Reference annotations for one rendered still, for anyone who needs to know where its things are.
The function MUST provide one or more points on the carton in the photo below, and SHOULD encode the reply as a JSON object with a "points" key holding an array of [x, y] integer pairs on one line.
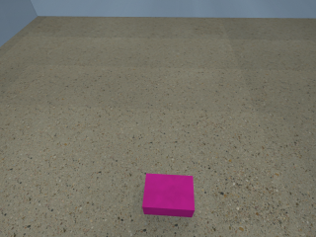
{"points": [[169, 195]]}

